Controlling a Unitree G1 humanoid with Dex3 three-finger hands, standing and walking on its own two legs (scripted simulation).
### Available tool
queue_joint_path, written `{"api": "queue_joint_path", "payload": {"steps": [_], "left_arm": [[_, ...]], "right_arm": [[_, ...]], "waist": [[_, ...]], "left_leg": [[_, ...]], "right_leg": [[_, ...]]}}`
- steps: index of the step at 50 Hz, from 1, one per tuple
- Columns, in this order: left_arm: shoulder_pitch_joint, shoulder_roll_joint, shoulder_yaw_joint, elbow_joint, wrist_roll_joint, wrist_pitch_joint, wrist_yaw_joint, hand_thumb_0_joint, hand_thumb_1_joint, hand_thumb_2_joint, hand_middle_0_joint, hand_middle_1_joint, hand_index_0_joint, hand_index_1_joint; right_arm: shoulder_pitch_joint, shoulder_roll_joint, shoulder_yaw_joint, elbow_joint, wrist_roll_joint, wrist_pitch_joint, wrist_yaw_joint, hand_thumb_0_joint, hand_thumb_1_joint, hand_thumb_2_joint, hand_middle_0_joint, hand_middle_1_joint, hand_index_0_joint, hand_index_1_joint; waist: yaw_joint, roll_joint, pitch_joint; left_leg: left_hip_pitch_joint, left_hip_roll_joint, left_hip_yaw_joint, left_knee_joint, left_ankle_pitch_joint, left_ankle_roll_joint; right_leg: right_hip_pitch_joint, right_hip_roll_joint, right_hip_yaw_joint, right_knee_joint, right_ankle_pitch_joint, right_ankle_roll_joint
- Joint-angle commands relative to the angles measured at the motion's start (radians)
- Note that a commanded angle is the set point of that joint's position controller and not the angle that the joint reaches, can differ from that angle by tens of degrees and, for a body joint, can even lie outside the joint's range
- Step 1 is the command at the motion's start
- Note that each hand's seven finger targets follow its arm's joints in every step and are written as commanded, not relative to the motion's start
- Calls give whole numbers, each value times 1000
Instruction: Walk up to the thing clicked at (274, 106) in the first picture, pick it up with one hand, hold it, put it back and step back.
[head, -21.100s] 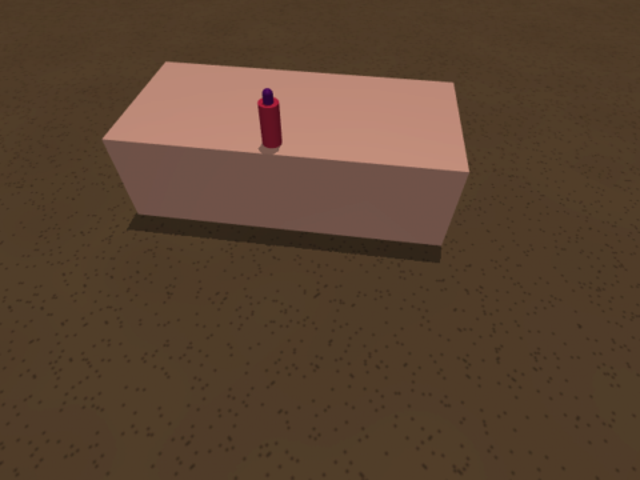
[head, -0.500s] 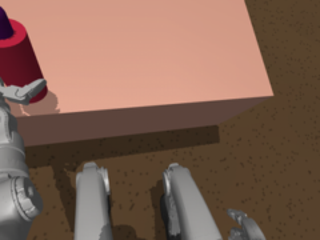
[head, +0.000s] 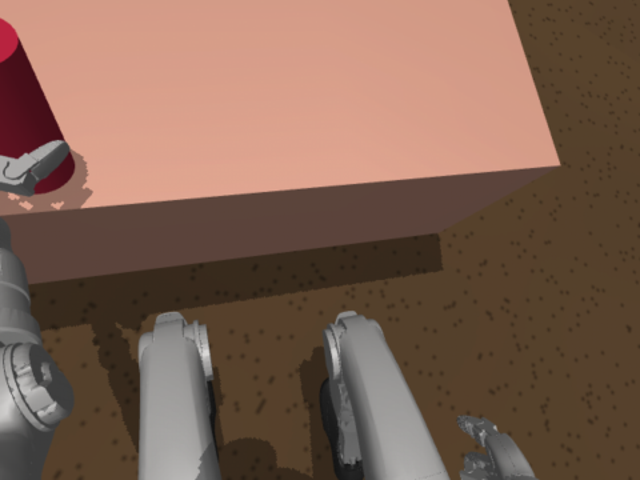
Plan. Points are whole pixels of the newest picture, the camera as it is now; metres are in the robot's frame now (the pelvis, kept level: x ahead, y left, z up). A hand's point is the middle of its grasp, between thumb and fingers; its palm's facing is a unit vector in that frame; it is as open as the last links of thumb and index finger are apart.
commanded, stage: lower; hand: left
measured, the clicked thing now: out of the picture +0.49 +0.29 +0.02
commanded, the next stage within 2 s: loosen in 0.08 s
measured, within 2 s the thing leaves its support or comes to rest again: rests again in 1.14 s
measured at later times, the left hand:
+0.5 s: hand (3, 122) +0.49 +0.31 -0.01, palm faces +0.35 -0.94 -0.01, open 10.8 cm
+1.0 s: hand out of the picture +0.49 +0.31 +0.00, palm faces +0.34 -0.94 -0.04, open 15.0 cm
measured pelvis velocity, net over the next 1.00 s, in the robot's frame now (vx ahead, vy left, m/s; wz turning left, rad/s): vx -0.01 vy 0.00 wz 0.00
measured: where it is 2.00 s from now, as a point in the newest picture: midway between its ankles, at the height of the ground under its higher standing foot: (274, 445)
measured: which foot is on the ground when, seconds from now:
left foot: down 0.00-1.00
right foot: down 0.00-1.00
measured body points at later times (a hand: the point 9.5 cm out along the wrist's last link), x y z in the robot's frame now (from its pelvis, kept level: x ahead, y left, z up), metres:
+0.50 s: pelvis +0.00 +0.00 -0.02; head +0.21 +0.06 +0.38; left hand +0.46 +0.35 -0.01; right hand +0.09 -0.26 -0.14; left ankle +0.09 +0.15 -0.44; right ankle +0.05 -0.13 -0.44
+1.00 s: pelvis -0.01 +0.00 -0.02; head +0.20 +0.06 +0.38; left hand +0.46 +0.36 +0.00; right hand +0.10 -0.26 -0.14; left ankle +0.09 +0.15 -0.44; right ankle +0.05 -0.13 -0.44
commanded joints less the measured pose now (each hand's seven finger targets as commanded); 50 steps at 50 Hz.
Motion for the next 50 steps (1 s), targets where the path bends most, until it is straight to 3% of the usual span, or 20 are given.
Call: {"api": "queue_joint_path", "payload": {"steps": [1, 3, 8, 9, 10, 14, 16, 17, 20, 22, 24, 29, 31, 35, 40, 41, 44, 46, 48, 50], "left_arm": [[-432, 315, 34, -299, -38, -90, 9, 0, 112, 1282, -1320, -1426, -1321, -1444], [-437, 311, 22, -294, -31, -87, 9, 0, 142, 1292, -1331, -1435, -1332, -1451], [-388, 292, 37, -233, -32, -79, 11, 0, 137, 1285, -1336, -1436, -1342, -1447], [-383, 314, 50, -241, -29, -79, 12, 0, 132, 1292, -1335, -1438, -1340, -1452], [-357, 322, 54, -207, -27, -74, 13, 0, 104, 1212, -1382, -1429, -1413, -1415], [-403, 305, 46, -269, -45, -75, 5, 0, -92, 892, -1204, -1192, -1244, -1162], [-404, 330, 61, -279, -40, -74, 6, 0, -166, 792, -1150, -1110, -1189, -1079], [-430, 318, 37, -295, -36, -73, 2, 0, -197, 744, -1127, -1073, -1164, -1042], [-447, 309, 22, -308, -33, -69, 5, 0, -293, 624, -1037, -954, -1071, -925], [-422, 316, 29, -286, -33, -61, 9, 0, -338, 610, -904, -846, -920, -837], [-432, 302, 19, -298, -33, -56, 10, 0, -359, 541, -838, -775, -855, -763], [-381, 247, -12, -227, -28, -34, 7, 0, -366, 450, -710, -639, -725, -627], [-352, 247, -7, -196, -31, -25, 9, 0, -337, 418, -665, -592, -683, -576], [-348, 245, -8, -220, -36, -23, 8, 0, -344, 365, -585, -510, -601, -494], [-362, 237, -11, -216, -40, -20, 7, 0, -341, 296, -476, -405, -489, -391], [-368, 233, -20, -225, -39, -20, 7, 0, -325, 272, -460, -373, -469, -361], [-374, 244, -24, -211, -25, -24, 5, 0, -459, 253, -294, -315, -311, -302], [-395, 329, 9, -267, -12, -26, 8, 0, -514, 195, -224, -251, -242, -237], [-423, 368, 21, -303, -8, -18, 4, 0, -514, 161, -183, -206, -199, -193], [-461, 394, 43, -376, -29, -11, 4, 0, -533, 155, -165, -183, -173, -178]], "right_arm": [[172, -204, -66, -30, 4, -6, -18, 0, -915, -906, 200, 299, 199, 299], [171, -203, -67, -28, 1, -5, -18, 0, -917, -906, 200, 299, 200, 299], [161, -202, -65, -27, 3, -2, -18, 0, -913, -904, 200, 299, 200, 299], [158, -199, -63, -29, 4, -2, -19, 0, -912, -903, 200, 299, 200, 299], [155, -204, -64, -34, 5, 0, -19, 0, -922, -900, 200, 300, 200, 299], [149, -204, -66, -49, 8, -3, -18, 0, -933, -897, 200, 300, 200, 300], [165, -208, -69, -41, 7, -2, -19, 0, -933, -896, 200, 300, 200, 300], [157, -202, -66, -42, 5, -2, -19, 0, -936, -896, 200, 300, 200, 300], [158, -200, -69, -39, 6, -2, -23, 0, -934, -895, 200, 300, 200, 300], [155, -201, -68, -39, 8, -2, -25, 0, -930, -900, 200, 300, 200, 300], [160, -197, -68, -39, 8, -3, -26, 0, -931, -899, 200, 300, 200, 300], [159, -205, -74, -38, 15, -3, -28, 0, -920, -897, 201, 300, 200, 300], [159, -204, -71, -46, 18, -1, -28, 0, -913, -895, 201, 300, 200, 300], [160, -206, -73, -57, 22, 0, -24, 0, -912, -896, 201, 300, 201, 300], [178, -210, -78, -49, 20, 0, -28, 0, -915, -897, 201, 300, 201, 300], [171, -206, -76, -52, 22, -1, -27, 0, -913, -897, 201, 300, 201, 300], [174, -206, -78, -44, 19, 0, -27, 0, -910, -897, 201, 300, 201, 300], [170, -212, -75, -45, 17, 5, -28, 0, -910, -897, 201, 300, 201, 300], [159, -211, -74, -58, 19, 11, -30, 0, -909, -897, 201, 300, 201, 300], [153, -211, -73, -71, 27, 15, -36, 0, -911, -899, 201, 300, 201, 300]], "waist": [[22, 294, -775], [13, 307, -753], [9, 254, -672], [17, 241, -663], [24, 225, -664], [16, 224, -704], [25, 236, -744], [16, 262, -742], [12, 276, -731], [25, 260, -702], [16, 269, -714], [0, 246, -613], [8, 231, -594], [15, 223, -603], [5, 198, -649], [10, 204, -634], [6, 207, -616], [33, 243, -642], [44, 269, -682], [47, 271, -736]], "left_leg": [[740, -8, 45, -152, 254, 65], [723, -8, 46, -141, 247, 65], [634, -9, 48, -132, 194, 68], [614, -10, 52, -130, 181, 70], [601, -10, 56, -129, 181, 72], [615, -9, 57, -121, 183, 72], [642, -8, 54, -115, 217, 72], [645, -8, 54, -115, 205, 70], [651, -8, 52, -127, 169, 66], [637, -8, 56, -128, 164, 67], [634, -10, 59, -125, 163, 67], [611, -8, 36, -145, 106, 62], [585, -12, 41, -152, 80, 62], [587, -12, 35, -157, 92, 61], [588, -13, 52, -114, 175, 72], [594, -13, 46, -127, 150, 69], [580, -10, 49, -120, 138, 68], [607, -9, 46, -131, 139, 64], [636, -11, 51, -151, 123, 63], [679, -11, 49, -181, 106, 62]], "right_leg": [[191, 4, -44, -238, 330, -69], [171, 3, -44, -229, 325, -70], [148, 4, -51, -220, 290, -69], [156, 6, -50, -225, 279, -66], [170, 7, -48, -228, 281, -66], [181, 9, -45, -225, 286, -64], [188, 9, -49, -212, 312, -64], [176, 8, -47, -212, 302, -66], [157, 9, -49, -215, 271, -70], [158, 10, -47, -222, 266, -69], [165, 9, -45, -225, 269, -69], [86, 5, -64, -212, 217, -74], [100, 5, -62, -224, 200, -74], [98, 5, -67, -214, 203, -75], [146, 5, -56, -215, 287, -65], [122, 5, -60, -212, 257, -69], [110, 5, -60, -209, 247, -69], [117, 3, -58, -197, 243, -73], [138, 3, -51, -215, 227, -73], [186, 3, -47, -244, 213, -71]]}}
